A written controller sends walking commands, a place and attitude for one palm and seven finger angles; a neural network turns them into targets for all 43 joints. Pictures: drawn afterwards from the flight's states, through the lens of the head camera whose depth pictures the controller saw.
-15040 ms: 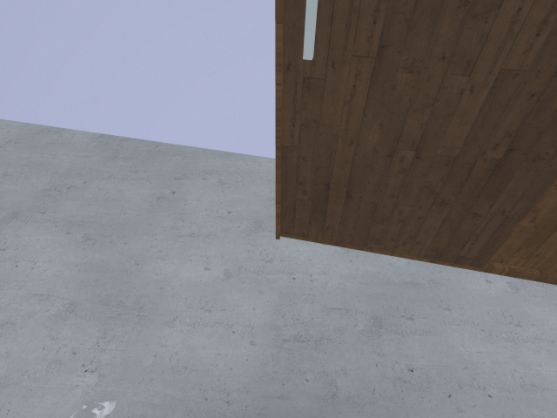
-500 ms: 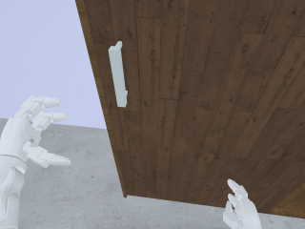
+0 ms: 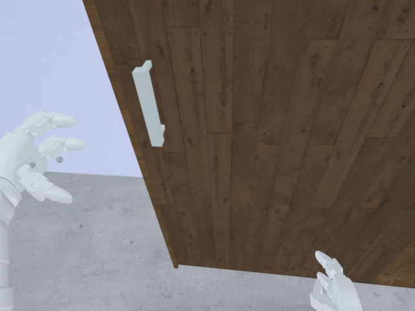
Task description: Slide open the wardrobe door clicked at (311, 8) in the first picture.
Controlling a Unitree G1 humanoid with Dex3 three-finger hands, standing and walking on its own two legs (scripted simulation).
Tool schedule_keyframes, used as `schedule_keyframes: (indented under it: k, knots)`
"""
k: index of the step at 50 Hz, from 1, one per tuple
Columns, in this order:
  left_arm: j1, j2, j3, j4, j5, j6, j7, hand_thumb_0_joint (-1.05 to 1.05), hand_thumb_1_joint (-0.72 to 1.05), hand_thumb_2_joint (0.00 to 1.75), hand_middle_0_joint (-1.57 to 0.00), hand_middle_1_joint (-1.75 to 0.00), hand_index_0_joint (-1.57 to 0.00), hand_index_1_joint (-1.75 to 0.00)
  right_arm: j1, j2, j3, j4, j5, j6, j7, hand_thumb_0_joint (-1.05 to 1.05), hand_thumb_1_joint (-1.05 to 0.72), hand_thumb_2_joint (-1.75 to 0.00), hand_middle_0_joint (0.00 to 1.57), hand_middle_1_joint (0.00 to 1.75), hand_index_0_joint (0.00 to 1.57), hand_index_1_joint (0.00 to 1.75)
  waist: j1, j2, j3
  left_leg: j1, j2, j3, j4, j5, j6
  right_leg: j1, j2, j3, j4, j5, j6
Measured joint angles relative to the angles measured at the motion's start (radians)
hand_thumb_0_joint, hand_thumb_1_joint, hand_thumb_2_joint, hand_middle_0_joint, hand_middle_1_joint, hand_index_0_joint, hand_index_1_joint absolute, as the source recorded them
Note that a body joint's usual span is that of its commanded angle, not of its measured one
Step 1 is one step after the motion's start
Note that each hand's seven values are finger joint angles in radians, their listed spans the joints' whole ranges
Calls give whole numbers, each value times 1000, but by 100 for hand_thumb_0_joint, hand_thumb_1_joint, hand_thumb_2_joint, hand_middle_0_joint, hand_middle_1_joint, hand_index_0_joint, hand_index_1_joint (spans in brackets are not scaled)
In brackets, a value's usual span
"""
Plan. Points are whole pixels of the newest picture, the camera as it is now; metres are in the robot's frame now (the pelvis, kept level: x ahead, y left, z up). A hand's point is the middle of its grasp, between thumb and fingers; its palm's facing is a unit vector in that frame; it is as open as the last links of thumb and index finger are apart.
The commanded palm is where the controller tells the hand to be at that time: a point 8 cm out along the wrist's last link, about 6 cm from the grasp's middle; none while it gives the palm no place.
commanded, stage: raise the hand with hooked fingers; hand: left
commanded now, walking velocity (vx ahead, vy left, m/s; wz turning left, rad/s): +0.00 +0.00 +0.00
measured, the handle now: (153, 105) +0.47 +0.17 +0.19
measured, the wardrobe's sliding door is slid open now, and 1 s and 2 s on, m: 0.00 0.00 0.00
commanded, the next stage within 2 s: move the hooked fingers beside the handle in 0.32 s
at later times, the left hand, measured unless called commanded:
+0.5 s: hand (53, 159) +0.28 +0.28 +0.21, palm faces +0.10 -0.99 -0.09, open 14.0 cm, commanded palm +0.25 +0.32 +0.21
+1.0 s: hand (80, 143) +0.33 +0.27 +0.20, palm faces +0.07 -1.00 -0.07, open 14.0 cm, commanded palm +0.30 +0.31 +0.20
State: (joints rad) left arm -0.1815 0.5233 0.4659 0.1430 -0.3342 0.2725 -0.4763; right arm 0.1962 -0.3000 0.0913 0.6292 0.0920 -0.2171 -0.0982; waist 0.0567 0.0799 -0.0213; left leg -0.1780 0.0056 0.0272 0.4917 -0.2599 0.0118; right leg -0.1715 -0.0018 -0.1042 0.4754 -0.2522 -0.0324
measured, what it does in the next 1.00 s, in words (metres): stands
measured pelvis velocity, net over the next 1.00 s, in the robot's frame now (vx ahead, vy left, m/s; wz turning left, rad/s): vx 0.01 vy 0.01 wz -0.01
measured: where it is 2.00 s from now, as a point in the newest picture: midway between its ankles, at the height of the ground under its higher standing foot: outside the picture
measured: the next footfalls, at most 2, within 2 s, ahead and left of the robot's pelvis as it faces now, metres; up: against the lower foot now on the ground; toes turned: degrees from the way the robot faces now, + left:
none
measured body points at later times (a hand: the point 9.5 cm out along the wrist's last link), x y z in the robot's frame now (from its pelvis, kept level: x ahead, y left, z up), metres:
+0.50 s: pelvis +0.00 +0.00 +0.00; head -0.03 -0.02 +0.45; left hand +0.27 +0.34 +0.21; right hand +0.21 -0.22 -0.06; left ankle +0.01 +0.11 -0.74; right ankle +0.01 -0.09 -0.74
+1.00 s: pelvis +0.01 +0.01 +0.00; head +0.00 -0.01 +0.45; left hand +0.32 +0.32 +0.20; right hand +0.20 -0.22 -0.07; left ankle +0.01 +0.11 -0.74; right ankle +0.01 -0.09 -0.74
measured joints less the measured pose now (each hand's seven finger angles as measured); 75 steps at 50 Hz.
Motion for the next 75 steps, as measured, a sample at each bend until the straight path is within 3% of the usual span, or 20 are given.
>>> schedule_keyframes:
  k: [5, 11, 16, 24, 33, 39, 45, 58, 65, 75]
  knots:
    - [55, -43, 20, -69, -15, -42, 27, -1, -50, 30, -30, -120, -30, -120, 8, 7, -11, -3, -7, -4, 2, 1, -90, -90, 20, 30, 20, 30, -5, -16, -5, 11, 8, 9, 6, -10, -4, 7, 8, 9, 6, -6, -4]
    - [17, -37, 33, -44, 10, -42, 75, -1, -50, 30, -30, -120, -31, -120, 9, 11, -12, -5, -4, -17, -9, 1, -90, -90, 20, 30, 20, 30, 5, -17, 7, 21, 10, 4, 7, -10, -6, 20, 10, 5, 2, -5, -6]
    - [8, -24, 9, -32, 16, -20, 55, -1, -51, 30, -30, -120, -30, -120, 1, 12, -5, -5, -2, -17, -15, 1, -90, -90, 20, 30, 20, 30, 7, -8, 9, 13, 4, 1, 4, -4, -2, 12, 4, 1, 3, -3, -3]
    - [24, -28, 21, -36, -6, -40, 39, -1, -50, 30, -30, -120, -31, -120, -1, 28, 5, -1, -6, -20, -8, 1, -90, -90, 20, 30, 20, 30, 6, -12, -3, 14, 1, 2, 5, -11, 0, 13, 1, 3, 5, -9, 0]
    - [-50, -38, -24, 31, 31, -35, 57, -1, -51, 30, -30, -120, -30, -120, 1, 20, 2, 4, -3, -19, -18, 1, -90, -90, 20, 30, 20, 30, 12, -17, 13, 4, -6, -7, 10, -11, 5, 10, -6, -5, 5, -10, 5]
    - [-87, -53, -45, 43, 28, -64, 61, -1, -51, 30, -30, -120, -30, -120, 0, 28, 4, 8, -8, -16, -16, 1, -90, -90, 20, 30, 20, 30, -3, -22, 5, 7, -10, 1, -4, -9, 8, 7, -8, 3, -2, -8, 8]
    - [-109, -47, -39, 83, 39, -38, 84, -1, -50, 30, -30, -120, -30, -120, 9, 29, 1, -2, -7, -2, -6, 1, -90, -90, 20, 30, 20, 30, -17, -21, -1, 3, -10, 12, -11, -10, 9, -4, -9, 14, -1, -9, 10]
    - [-126, -69, -52, 84, 49, -60, 105, -1, -50, 30, -30, -120, -30, -120, 22, 22, -12, 7, -7, 16, -11, 1, -90, -90, 20, 30, 20, 30, -11, -25, -4, 3, -9, 9, -9, -17, 9, -2, -7, 13, -3, -15, 10]
    - [-178, -63, -76, 158, 61, -46, 113, -1, -51, 30, -30, -120, -30, -120, 9, 22, -11, 4, -4, 29, -14, 1, -90, -90, 20, 30, 20, 30, -20, -23, -3, -7, -9, 7, -10, -13, 8, -12, -7, 10, -2, -14, 8]
    - [-242, -41, -60, 263, 75, -82, 117, -1, -50, 30, -30, -120, -30, -120, 26, 21, -11, 2, -4, 44, -12, 1, -90, -90, 20, 30, 20, 30, -36, -30, -8, -15, -1, 11, -9, -14, 3, -22, 1, 15, -4, -11, 3]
